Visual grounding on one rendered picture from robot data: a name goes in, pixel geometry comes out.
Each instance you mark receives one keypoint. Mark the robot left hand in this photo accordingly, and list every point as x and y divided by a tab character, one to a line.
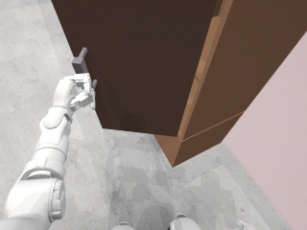
67	96

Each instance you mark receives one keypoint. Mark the right robot shin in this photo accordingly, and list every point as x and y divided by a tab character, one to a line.
180	216

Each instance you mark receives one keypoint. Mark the robot right thigh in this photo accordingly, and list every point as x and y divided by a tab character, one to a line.
183	224

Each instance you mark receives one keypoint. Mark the handle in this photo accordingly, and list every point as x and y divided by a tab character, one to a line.
79	66

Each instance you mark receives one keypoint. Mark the left robot upper arm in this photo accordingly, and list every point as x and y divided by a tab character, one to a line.
35	204

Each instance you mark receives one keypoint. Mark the cupboard door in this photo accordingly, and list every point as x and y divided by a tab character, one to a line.
144	55

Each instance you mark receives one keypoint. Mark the left robot forearm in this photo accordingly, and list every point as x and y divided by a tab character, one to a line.
51	150

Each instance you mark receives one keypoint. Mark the robot right hand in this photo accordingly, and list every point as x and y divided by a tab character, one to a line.
243	225

